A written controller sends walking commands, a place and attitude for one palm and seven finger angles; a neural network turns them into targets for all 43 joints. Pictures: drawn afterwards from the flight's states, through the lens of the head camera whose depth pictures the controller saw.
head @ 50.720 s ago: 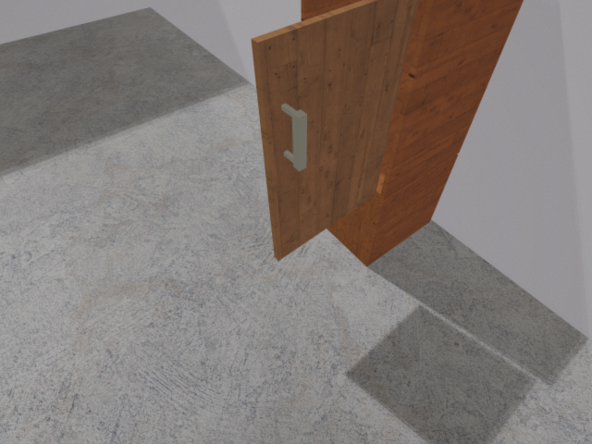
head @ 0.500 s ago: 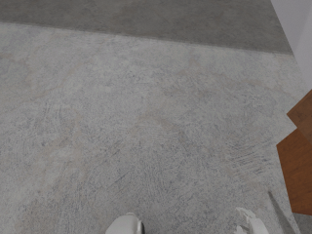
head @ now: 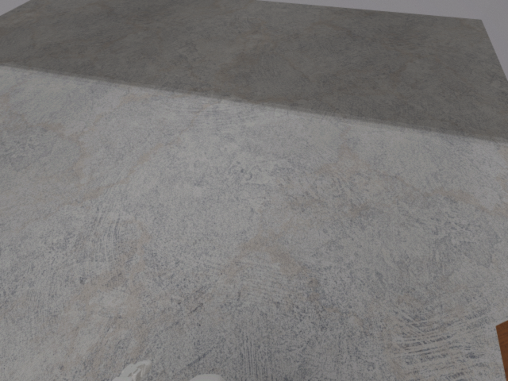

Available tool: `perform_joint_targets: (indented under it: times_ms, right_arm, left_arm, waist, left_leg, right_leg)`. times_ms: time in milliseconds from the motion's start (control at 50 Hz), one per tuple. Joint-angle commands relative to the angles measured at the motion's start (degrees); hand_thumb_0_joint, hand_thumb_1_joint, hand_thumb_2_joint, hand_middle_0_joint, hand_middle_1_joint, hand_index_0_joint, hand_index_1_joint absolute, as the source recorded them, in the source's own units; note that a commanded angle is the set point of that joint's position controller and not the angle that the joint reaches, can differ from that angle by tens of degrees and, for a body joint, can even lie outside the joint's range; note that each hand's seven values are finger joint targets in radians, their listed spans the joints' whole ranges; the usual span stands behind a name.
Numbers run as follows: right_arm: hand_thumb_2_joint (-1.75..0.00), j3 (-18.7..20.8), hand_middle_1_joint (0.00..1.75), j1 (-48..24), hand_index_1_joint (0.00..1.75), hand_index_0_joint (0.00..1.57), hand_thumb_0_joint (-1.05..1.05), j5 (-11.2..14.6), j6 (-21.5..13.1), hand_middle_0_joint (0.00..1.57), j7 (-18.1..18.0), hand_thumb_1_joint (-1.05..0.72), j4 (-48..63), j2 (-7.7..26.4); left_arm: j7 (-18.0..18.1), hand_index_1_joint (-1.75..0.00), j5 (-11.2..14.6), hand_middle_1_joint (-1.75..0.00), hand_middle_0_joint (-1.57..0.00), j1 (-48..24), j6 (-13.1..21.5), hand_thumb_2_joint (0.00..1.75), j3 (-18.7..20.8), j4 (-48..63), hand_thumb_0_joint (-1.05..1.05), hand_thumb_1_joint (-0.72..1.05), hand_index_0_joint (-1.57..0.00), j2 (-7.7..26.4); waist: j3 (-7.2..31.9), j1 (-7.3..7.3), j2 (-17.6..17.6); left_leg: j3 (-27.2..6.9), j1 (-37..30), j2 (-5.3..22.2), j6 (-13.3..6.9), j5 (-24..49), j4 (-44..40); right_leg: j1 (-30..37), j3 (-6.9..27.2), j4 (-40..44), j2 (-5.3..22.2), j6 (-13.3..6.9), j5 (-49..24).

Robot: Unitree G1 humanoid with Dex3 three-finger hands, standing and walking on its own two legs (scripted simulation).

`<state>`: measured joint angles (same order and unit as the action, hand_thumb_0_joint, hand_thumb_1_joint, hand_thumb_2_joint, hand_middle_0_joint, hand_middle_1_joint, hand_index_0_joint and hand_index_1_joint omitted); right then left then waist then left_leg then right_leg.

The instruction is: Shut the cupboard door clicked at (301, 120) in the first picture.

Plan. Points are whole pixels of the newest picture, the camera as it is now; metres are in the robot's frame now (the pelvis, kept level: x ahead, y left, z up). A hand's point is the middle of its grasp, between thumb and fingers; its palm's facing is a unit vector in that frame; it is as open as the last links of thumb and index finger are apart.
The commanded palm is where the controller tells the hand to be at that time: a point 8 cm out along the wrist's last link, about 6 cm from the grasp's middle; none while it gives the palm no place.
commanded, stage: turn to face it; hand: left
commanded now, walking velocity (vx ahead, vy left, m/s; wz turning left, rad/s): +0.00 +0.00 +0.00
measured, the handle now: out of the picture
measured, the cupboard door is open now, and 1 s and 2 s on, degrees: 25 25 25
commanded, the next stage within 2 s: none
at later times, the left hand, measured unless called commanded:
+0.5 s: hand out of the picture +0.13 +0.20 -0.17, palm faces -0.02 -0.98 -0.20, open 7.4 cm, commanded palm none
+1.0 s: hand (178, 272) +0.35 +0.18 -0.15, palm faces -0.40 -0.88 -0.24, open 7.4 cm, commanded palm none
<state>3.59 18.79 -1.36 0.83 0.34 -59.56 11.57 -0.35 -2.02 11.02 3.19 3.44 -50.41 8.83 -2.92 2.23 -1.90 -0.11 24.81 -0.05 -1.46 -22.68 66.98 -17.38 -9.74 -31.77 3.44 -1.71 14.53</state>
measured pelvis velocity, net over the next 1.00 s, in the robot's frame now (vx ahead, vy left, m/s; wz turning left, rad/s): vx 0.15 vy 0.03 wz -0.46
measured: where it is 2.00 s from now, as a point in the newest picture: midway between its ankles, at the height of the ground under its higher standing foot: outside the picture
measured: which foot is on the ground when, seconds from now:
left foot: up 0.00-0.20, down 0.22-0.52, up 0.54-0.78, down 0.80-1.00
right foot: down 0.00-0.24, up 0.26-0.50, down 0.52-0.80, up 0.82-1.00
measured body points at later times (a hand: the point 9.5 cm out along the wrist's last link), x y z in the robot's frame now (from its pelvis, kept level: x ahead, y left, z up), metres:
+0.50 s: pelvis +0.10 +0.01 -0.01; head +0.13 +0.00 +0.44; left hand +0.13 +0.25 -0.16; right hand +0.19 -0.22 -0.16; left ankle +0.12 +0.12 -0.73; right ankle +0.09 -0.09 -0.73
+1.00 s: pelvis +0.15 +0.03 +0.01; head +0.21 +0.02 +0.45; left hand +0.37 +0.23 -0.13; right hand +0.10 -0.23 -0.12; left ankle +0.19 +0.14 -0.73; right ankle +0.07 -0.08 -0.67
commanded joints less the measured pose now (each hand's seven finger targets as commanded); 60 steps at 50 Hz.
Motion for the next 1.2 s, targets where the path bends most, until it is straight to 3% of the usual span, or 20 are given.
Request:
perform_joint_targets:
  times_ms: [0,120,160,200,240,280,440,460,480,520,620,740,780,840,1000,1060,1080,1100,1120,1180]
  right_arm:
    - [-0.9,0.0,0.3,-2.5,0.3,0.2,0.0,0.2,-0.8,0.2,0.7,-0.9,6.2,0.3]
    - [-0.9,-2.2,0.3,-2.6,0.3,0.2,0.0,0.2,-1.6,0.2,0.2,-0.9,5.1,-3.6]
    - [-0.9,-2.0,0.3,-0.3,0.3,0.2,0.0,0.1,-2.2,0.2,0.0,-0.9,3.5,-1.1]
    - [-0.9,-0.7,0.3,2.7,0.3,0.2,0.0,-0.1,-2.7,0.2,-1.0,-0.9,2.5,6.7]
    - [-0.9,0.0,0.3,1.5,0.3,0.2,0.0,-0.4,-1.7,0.2,-2.4,-0.9,2.7,10.2]
    - [-0.9,0.1,0.3,-1.7,0.3,0.2,0.0,-0.6,-1.3,0.2,-3.2,-0.9,4.0,9.2]
    - [-0.9,1.5,0.3,-12.6,0.3,0.2,0.0,0.0,0.7,0.2,-2.5,-0.9,8.0,8.9]
    - [-0.9,1.6,0.3,-12.9,0.3,0.2,0.0,0.2,0.8,0.2,-2.2,-0.9,8.6,7.8]
    - [-0.9,1.3,0.3,-13.4,0.3,0.2,0.0,0.6,1.0,0.2,-1.9,-0.9,10.1,4.7]
    - [-0.9,0.7,0.3,-18.3,0.3,0.2,0.0,0.6,1.5,0.2,-1.7,-0.9,13.4,3.5]
    - [-0.9,0.3,0.3,-13.7,0.3,0.2,0.0,0.8,0.4,0.2,-1.9,-0.9,12.0,3.6]
    - [-0.9,0.0,0.3,-5.5,0.3,0.2,0.0,1.0,-0.6,0.2,-2.4,-0.9,10.8,5.9]
    - [-0.9,1.5,0.3,-2.3,0.3,0.2,0.0,-0.4,-1.1,0.2,-2.7,-0.9,11.7,15.1]
    - [-0.9,0.7,0.3,-5.8,0.3,0.2,0.0,-0.8,-1.3,0.2,-3.0,-0.9,12.8,13.2]
    - [-0.9,1.5,0.3,-3.6,0.3,0.2,0.0,-0.6,-0.7,0.2,-2.4,-0.9,11.5,13.9]
    - [-0.9,1.9,0.3,-5.5,0.3,0.2,0.0,-0.1,-0.3,0.2,-1.8,-0.9,11.9,14.3]
    - [-0.9,1.8,0.3,-5.9,0.3,0.2,0.0,0.3,-0.3,0.2,-1.5,-0.9,12.6,13.1]
    - [-0.9,0.7,0.3,-7.9,0.3,0.2,0.0,0.7,-0.1,0.2,-1.2,-0.9,15.2,8.2]
    - [-0.9,0.1,0.3,-9.5,0.3,0.2,0.0,0.7,0.7,0.2,-1.7,-0.9,16.4,9.3]
    - [-0.9,0.2,0.3,-9.8,0.3,0.2,0.0,0.7,0.7,0.2,-2.2,-0.9,14.7,9.2]
  left_arm:
    - [1.7,-0.3,0.4,-0.3,-0.2,7.2,1.0,0.9,1.7,0.4,0.0,0.9,-0.2,7.7]
    - [2.1,-0.3,0.6,-0.3,-0.2,9.7,0.4,0.9,-0.1,-4.4,0.0,0.9,-0.2,6.2]
    - [2.2,-0.3,1.1,-0.3,-0.2,8.7,-0.2,0.9,-0.4,-5.4,0.0,0.9,-0.2,6.5]
    - [2.4,-0.3,1.3,-0.3,-0.2,11.0,-1.4,0.9,-0.6,-5.0,0.0,0.9,-0.2,4.2]
    - [1.8,-0.3,1.2,-0.3,-0.2,9.3,-3.3,0.9,-0.3,-4.3,0.0,0.9,-0.2,3.9]
    - [1.1,-0.3,1.1,-0.3,-0.2,5.3,-4.4,0.9,0.5,-3.7,0.0,0.9,-0.2,4.9]
    - [-0.4,-0.3,0.2,-0.3,-0.2,11.4,-5.4,0.9,2.5,-3.6,0.0,0.9,-0.2,3.6]
    - [-0.2,-0.3,0.2,-0.3,-0.2,12.5,-5.0,0.9,2.9,-3.3,0.0,0.9,-0.2,5.8]
    - [0.3,-0.3,-0.4,-0.3,-0.2,12.8,-4.4,0.9,3.7,-2.7,0.0,0.9,-0.2,10.4]
    - [1.3,-0.3,0.1,-0.3,-0.2,13.0,-3.9,0.9,4.1,-1.9,0.0,0.9,-0.2,14.3]
    - [1.9,-0.3,0.0,-0.3,-0.2,5.5,-4.0,0.9,3.9,0.5,0.0,0.9,-0.2,13.2]
    - [1.0,-0.3,1.0,-0.3,-0.2,-0.2,-5.2,0.9,3.7,2.3,0.0,0.9,-0.2,13.7]
    - [0.0,-0.3,1.5,-0.3,-0.2,0.6,-5.4,0.9,2.5,5.1,0.0,0.9,-0.2,9.1]
    - [-0.9,-0.3,0.7,-0.3,-0.2,-2.2,-5.9,0.9,3.2,4.7,0.0,0.9,-0.2,11.1]
    - [-2.0,-0.3,1.0,-0.3,-0.2,-6.1,-6.2,0.9,1.6,7.0,0.0,0.9,-0.2,8.9]
    - [-1.7,-0.3,0.8,-0.3,-0.2,-1.2,-5.6,0.9,2.0,6.0,0.0,0.9,-0.2,10.7]
    - [-1.3,-0.3,0.6,-0.3,-0.2,2.5,-5.1,0.9,2.7,4.8,0.0,0.9,-0.2,13.8]
    - [-0.5,-0.3,0.1,-0.3,-0.2,5.6,-4.3,0.9,3.8,3.9,0.0,0.9,-0.2,20.0]
    - [0.0,-0.3,1.0,-0.3,-0.2,8.0,-4.4,0.9,3.8,3.3,0.0,0.9,-0.2,22.0]
    - [1.5,-0.3,0.7,-0.3,-0.2,-0.8,-4.9,0.9,3.3,5.8,0.0,0.9,-0.2,17.1]
  waist:
    - [3.6,-1.88,8.5]
    - [4.7,-2.51,10.9]
    - [5.8,-0.78,9.3]
    - [8.4,-0.1,-5.1]
    - [4.7,1.16,-12.5]
    - [2.9,1.24,-12.7]
    - [0.5,-4.61,-3.9]
    - [0.7,-5.37,0.0]
    - [0.5,-6.12,12.0]
    - [-0.3,-7.74,15.3]
    - [7.4,-4.32,9.1]
    - [6.8,-0.5,7.5]
    - [7.4,0.01,-16.0]
    - [3.5,-1.76,-9.5]
    - [5.5,-0.22,-11.1]
    - [6.0,-3.17,-7.8]
    - [7.5,-5.0,-1.7]
    - [8.0,-6.74,17.2]
    - [7.5,-8.09,15.3]
    - [5.3,-3.83,14.3]
  left_leg:
    - [0.3,10.3,4.3,2.3,2.3,-0.1]
    - [6.7,-3.9,1.2,2.1,9.6,-29.4]
    - [6.3,-15.4,1.8,2.3,20.2,-39.5]
    - [-3.1,-27.7,14.3,-2.5,44.7,-38.7]
    - [-9.6,-23.8,22.8,-8.7,37.5,-44.9]
    - [-8.8,-20.4,24.4,-10.1,36.4,-46.2]
    - [5.8,-5.5,18.4,-3.1,6.4,-40.6]
    - [7.9,-3.5,15.3,-1.0,3.9,-35.2]
    - [12.4,1.9,7.9,2.5,-5.6,-24.4]
    - [2.1,9.3,2.5,3.5,-11.7,-4.5]
    - [0.6,5.2,3.0,4.7,-5.0,-13.5]
    - [1.6,-15.5,2.5,4.2,11.7,-42.7]
    - [-20.0,-22.6,25.8,-6.6,25.6,-50.7]
    - [-12.8,-16.9,22.9,-8.7,35.5,-47.7]
    - [2.0,-20.0,19.7,-5.2,41.1,-41.8]
    - [5.5,-14.0,17.9,-1.2,32.7,-34.6]
    - [8.0,-7.1,15.4,1.8,22.9,-27.4]
    - [12.0,7.9,6.3,5.5,-7.9,-14.3]
    - [4.4,9.4,4.8,5.6,-14.8,-4.5]
    - [-0.9,12.1,7.1,6.0,-5.7,0.4]
  right_leg:
    - [11.7,6.3,13.6,17.1,-5.1,-33.2]
    - [12.1,4.6,9.5,10.4,-5.0,-43.3]
    - [7.4,5.7,6.4,8.0,-3.1,-33.1]
    - [-2.9,4.4,1.1,2.1,1.4,-3.5]
    - [-7.9,4.0,-12.2,-2.2,2.8,20.8]
    - [-10.7,7.9,-23.3,-0.2,2.5,21.7]
    - [3.1,3.3,-3.8,-2.6,2.6,0.7]
    - [5.0,8.3,1.9,-0.9,1.2,-3.2]
    - [5.9,23.8,10.2,8.5,-3.0,-6.4]
    - [4.9,38.7,17.9,16.6,-11.6,-12.1]
    - [13.1,26.8,7.8,10.7,-10.0,-30.2]
    - [0.6,25.0,2.1,4.2,-3.4,-21.2]
    - [-13.8,11.5,-18.5,-6.6,2.9,18.9]
    - [-15.4,12.6,-35.6,-2.9,4.1,17.0]
    - [-4.1,5.2,-12.7,-3.6,3.2,10.5]
    - [7.5,4.0,2.5,-4.3,1.8,-2.5]
    - [16.4,9.5,8.1,0.6,0.1,-11.0]
    - [24.1,28.7,11.0,15.5,-5.8,-29.1]
    - [18.3,32.5,10.8,20.4,-11.0,-34.9]
    - [14.9,26.3,9.0,13.3,-10.7,-30.4]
